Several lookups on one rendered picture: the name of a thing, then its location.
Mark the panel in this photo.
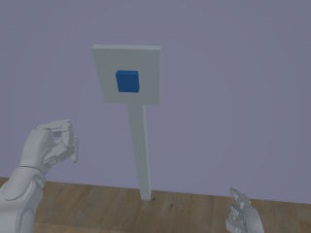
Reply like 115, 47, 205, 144
91, 44, 161, 201

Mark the robot right hand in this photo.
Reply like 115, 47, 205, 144
225, 188, 264, 233

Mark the robot left forearm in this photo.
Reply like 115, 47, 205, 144
0, 166, 47, 233

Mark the button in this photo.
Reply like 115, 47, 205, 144
116, 70, 140, 93

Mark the robot left hand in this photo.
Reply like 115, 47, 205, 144
19, 119, 79, 176

